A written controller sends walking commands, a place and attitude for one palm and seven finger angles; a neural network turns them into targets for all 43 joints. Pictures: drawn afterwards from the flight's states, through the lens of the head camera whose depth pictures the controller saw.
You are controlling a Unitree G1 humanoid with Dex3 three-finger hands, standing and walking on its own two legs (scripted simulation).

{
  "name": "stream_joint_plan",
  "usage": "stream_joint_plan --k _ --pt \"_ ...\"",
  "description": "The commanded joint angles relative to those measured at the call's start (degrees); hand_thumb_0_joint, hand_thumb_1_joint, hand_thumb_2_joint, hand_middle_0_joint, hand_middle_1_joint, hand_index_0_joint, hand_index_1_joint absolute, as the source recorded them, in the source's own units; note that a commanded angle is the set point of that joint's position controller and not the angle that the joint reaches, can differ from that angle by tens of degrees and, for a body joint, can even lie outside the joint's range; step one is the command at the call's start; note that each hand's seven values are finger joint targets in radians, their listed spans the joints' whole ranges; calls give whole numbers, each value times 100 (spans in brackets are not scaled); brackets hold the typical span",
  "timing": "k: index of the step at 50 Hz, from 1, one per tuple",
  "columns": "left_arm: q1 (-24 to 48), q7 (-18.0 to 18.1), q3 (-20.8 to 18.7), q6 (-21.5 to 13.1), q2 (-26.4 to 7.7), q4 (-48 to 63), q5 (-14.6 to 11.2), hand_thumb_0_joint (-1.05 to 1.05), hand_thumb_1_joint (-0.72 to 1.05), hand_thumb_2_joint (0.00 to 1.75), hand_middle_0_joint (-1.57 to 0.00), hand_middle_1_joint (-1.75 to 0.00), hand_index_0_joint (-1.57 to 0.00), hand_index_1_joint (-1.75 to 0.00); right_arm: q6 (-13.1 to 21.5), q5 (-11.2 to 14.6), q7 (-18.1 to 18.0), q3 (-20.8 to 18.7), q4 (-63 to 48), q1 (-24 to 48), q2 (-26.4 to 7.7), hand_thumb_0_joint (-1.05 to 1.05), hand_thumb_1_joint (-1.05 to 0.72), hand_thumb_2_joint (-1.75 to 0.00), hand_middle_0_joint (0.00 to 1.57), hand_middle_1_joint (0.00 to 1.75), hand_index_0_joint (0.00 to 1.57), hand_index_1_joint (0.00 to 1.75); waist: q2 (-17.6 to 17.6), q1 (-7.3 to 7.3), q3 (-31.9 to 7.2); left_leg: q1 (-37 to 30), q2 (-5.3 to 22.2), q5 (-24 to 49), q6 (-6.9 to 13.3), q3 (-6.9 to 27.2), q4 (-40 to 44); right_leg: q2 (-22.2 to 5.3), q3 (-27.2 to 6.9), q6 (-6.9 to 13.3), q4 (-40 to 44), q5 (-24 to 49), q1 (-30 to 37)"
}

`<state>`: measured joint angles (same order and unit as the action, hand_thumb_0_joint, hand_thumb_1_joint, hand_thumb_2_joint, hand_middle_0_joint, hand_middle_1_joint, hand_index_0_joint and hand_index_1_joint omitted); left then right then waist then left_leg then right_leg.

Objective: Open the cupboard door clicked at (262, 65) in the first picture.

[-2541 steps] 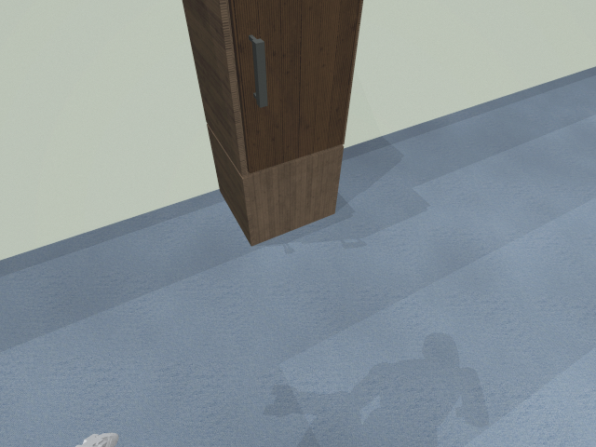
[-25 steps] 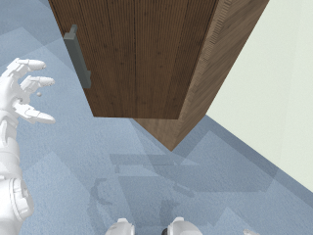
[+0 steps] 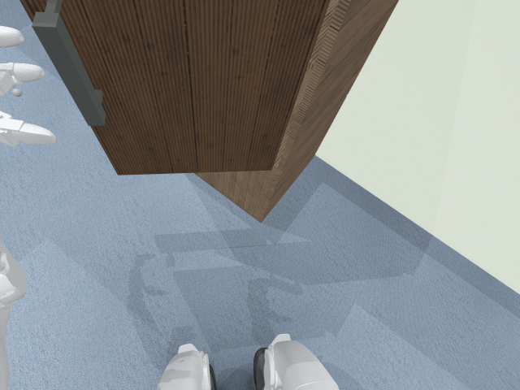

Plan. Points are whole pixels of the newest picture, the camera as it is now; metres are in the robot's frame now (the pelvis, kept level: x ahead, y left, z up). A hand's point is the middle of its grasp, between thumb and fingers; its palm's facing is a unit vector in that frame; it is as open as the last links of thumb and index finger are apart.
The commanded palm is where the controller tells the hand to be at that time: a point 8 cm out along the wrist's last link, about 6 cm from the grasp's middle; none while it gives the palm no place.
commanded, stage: move the hooked fingers beside the handle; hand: left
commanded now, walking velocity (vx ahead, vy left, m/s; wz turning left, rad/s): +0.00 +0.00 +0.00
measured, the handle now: (78, 67) +0.57 +0.22 +0.08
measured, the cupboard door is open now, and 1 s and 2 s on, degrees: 43 43 43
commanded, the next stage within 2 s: slide the fingers in behind the handle in 0.82 s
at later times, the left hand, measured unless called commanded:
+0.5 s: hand (10, 97) +0.51 +0.29 +0.08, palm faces +0.01 -1.00 +0.01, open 14.0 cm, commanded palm +0.50 +0.33 +0.08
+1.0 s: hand (15, 99) +0.50 +0.28 +0.09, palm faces +0.01 -1.00 -0.01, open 14.0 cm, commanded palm +0.49 +0.31 +0.08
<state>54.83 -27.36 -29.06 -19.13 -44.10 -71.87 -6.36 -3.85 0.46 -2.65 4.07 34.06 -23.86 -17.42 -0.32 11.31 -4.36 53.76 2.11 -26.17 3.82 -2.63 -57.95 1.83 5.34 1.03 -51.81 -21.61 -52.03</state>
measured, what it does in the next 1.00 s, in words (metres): stands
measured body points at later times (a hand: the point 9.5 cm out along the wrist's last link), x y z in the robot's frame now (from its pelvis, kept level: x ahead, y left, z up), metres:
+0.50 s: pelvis +0.02 +0.00 +0.00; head +0.16 +0.05 +0.43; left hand +0.50 +0.35 +0.09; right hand +0.01 -0.27 -0.09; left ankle +0.01 +0.07 -0.67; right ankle +0.02 -0.12 -0.67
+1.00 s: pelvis +0.01 +0.00 +0.00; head +0.14 +0.04 +0.43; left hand +0.49 +0.33 +0.09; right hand +0.01 -0.27 -0.09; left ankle +0.01 +0.07 -0.67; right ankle +0.02 -0.12 -0.67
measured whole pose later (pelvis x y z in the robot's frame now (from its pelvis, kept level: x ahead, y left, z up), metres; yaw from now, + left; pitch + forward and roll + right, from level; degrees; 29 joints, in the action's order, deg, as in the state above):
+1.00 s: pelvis +0.01 +0.00 +0.00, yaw +0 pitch +21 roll -5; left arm 52.3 -27.1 -27.4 -19.3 -42.0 -70.0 -7.3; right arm -6.1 0.6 -1.7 4.2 33.5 -23.3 -16.4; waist -0.6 10.1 -4.8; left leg 52.6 2.3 -26.9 3.9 -2.0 -57.9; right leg 2.2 5.7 0.8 -50.7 -21.8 -50.3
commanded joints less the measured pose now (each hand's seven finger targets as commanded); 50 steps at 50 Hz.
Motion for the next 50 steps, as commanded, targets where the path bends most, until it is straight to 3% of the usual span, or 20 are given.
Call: stream_joint_plan --k 1,2,4,5,6,11,15,19,23,26,27,28,30,33,37,40,43,45,48,50 --pt "2462 51 -226 -260 -2036 1037 -21 0 -50 30 -30 -120 -30 -120 -20 -49 -66 -414 -235 -1120 -1206 0 -90 -90 20 30 20 30 -1200 -6 -2740 -2400 80 2761 -269 790 609 153 -289 19 418 1347 734" --pt "2319 30 -242 -235 -2037 987 -9 0 -50 30 -30 -120 -30 -120 -33 -49 -60 -418 -253 -1156 -1208 0 -90 -90 20 30 20 30 -1050 -31 -2821 -2282 67 2710 -226 749 582 162 -319 10 419 1403 868" --pt "2058 -4 -423 -239 -2223 1028 -49 0 -50 30 -30 -120 -30 -120 -33 -59 -59 -432 -319 -1179 -1213 0 -90 -90 20 30 20 30 -1156 -158 -2911 -2223 49 2897 -243 716 583 169 -320 50 366 1602 1074" --pt "2060 -44 -355 -235 -2135 1111 -43 0 -50 30 -30 -120 -30 -120 -57 -57 -44 -432 -305 -1218 -1202 0 -90 -90 20 30 20 30 -1143 -98 -3038 -2395 85 3109 -250 718 583 178 -310 17 377 1726 1057" --pt "1939 -75 -469 -237 -2212 1167 -61 0 -50 30 -30 -120 -30 -120 -61 -69 -33 -467 -316 -1215 -1204 0 -90 -90 20 30 20 30 -1151 -162 -3112 -2352 75 3159 -236 682 539 177 -333 9 380 1826 1150" --pt "1886 -177 -516 -205 -2294 1143 -121 0 -50 30 -30 -120 -30 -120 -91 -39 -25 -468 -336 -1181 -1213 0 -90 -90 20 30 20 30 -1055 -111 -2747 -2068 66 2807 -182 617 567 209 -349 3 436 1708 1125" --pt "2073 -188 -551 -388 -2268 1660 -162 0 -50 30 -30 -120 -30 -120 -105 -67 -3 -511 -273 -1240 -1199 0 -90 -90 20 30 20 30 -1560 -149 -3231 -2867 122 3557 -296 752 509 235 -283 35 384 1793 870" --pt "1910 -265 -210 -327 -1647 1574 -313 0 -50 30 -30 -120 -30 -120 -153 -33 22 -513 -195 -1214 -1135 0 -90 -90 20 30 20 30 -1464 -81 -3007 -3125 152 3898 -326 808 502 256 -215 35 443 1799 628" --pt "1899 -167 -153 -137 -1747 1302 -188 0 -50 30 -30 -120 -30 -120 -188 -16 1 -463 -251 -1110 -1144 0 -90 -90 20 30 20 30 -1249 -69 -2571 -2548 90 3127 -253 723 595 218 -243 13 490 1596 733" --pt "2065 -67 -322 -322 -1926 1759 -187 0 -50 30 -30 -120 -30 -120 -165 -50 -1 -497 -271 -1120 -1144 0 -90 -90 20 30 20 30 -1551 -158 -3090 -3034 115 3762 -356 796 529 228 -241 43 413 1800 792" --pt "2005 -67 -232 -362 -1764 1765 -216 0 -50 30 -30 -120 -30 -120 -158 -46 23 -492 -278 -1077 -1112 0 -90 -90 20 30 20 30 -1581 -150 -3083 -3085 116 3784 -369 778 520 230 -243 37 435 1797 773" --pt "1950 -56 -266 -382 -1764 1727 -223 0 -50 30 -30 -120 -30 -120 -154 -52 27 -505 -264 -1061 -1118 0 -90 -90 20 30 20 30 -1389 -131 -3009 -3019 130 3714 -353 783 521 232 -233 31 445 1771 791" --pt "1942 -75 -183 -395 -1623 1661 -269 0 -50 30 -30 -120 -30 -120 -157 -34 25 -498 -259 -1040 -1107 0 -90 -90 20 30 20 30 -1437 -124 -3002 -3096 135 3782 -364 782 539 241 -233 29 450 1791 777" --pt "1778 -79 -116 -224 -1610 1181 -211 0 -50 30 -30 -120 -30 -120 -168 -6 12 -463 -300 -990 -1134 0 -90 -90 20 30 20 30 -989 -76 -2483 -2502 91 3055 -275 737 620 226 -229 15 486 1561 820" --pt "2136 -42 -82 -373 -1629 1569 -204 0 -50 30 -30 -120 -30 -120 -161 -26 -16 -455 -301 -969 -1127 0 -90 -90 20 30 20 30 -1372 -111 -2798 -2852 101 3248 -355 803 604 212 -234 41 445 1516 718" --pt "2035 -42 -131 -460 -1563 1686 -278 0 -50 30 -30 -120 -30 -120 -148 -38 13 -484 -266 -991 -1114 0 -90 -90 20 30 20 30 -1376 -135 -3090 -3122 139 3635 -396 845 562 235 -214 39 422 1624 724" --pt "1939 -25 14 -346 -1350 1373 -265 0 -50 30 -30 -120 -30 -120 -166 -20 23 -470 -251 -977 -1116 0 -90 -90 20 30 20 30 -1158 -92 -2696 -2813 108 3095 -339 827 632 225 -205 28 490 1382 651" --pt "2041 7 -45 -341 -1524 1388 -211 0 -50 30 -30 -120 -30 -120 -164 -20 0 -451 -248 -969 -1125 0 -90 -90 20 30 20 30 -1280 -121 -2679 -2772 96 3062 -353 824 663 218 -211 48 468 1380 687" --pt "1988 80 -43 -357 -1493 1361 -199 0 -50 30 -30 -120 -30 -120 -145 -27 3 -452 -276 -969 -1124 0 -90 -90 20 30 20 30 -1029 -106 -2578 -2526 73 2642 -288 790 694 210 -233 42 508 1274 794" --pt "2306 87 210 -452 -1205 1568 -234 0 -50 30 -30 -120 -30 -120 -141 -24 1 -428 -246 -961 -1097 0 -90 -90 20 30 20 30 -1335 -30 -2691 -2796 91 2777 -338 839 699 212 -216 48 485 1238 591"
